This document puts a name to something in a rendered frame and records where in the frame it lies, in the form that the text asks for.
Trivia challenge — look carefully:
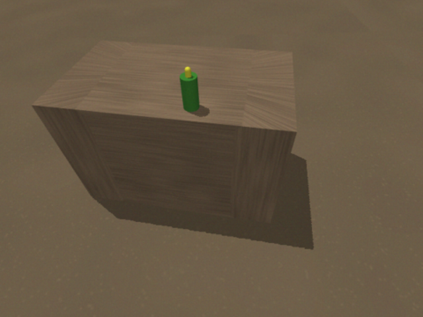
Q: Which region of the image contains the bottle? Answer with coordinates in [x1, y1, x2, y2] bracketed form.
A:
[180, 67, 200, 112]

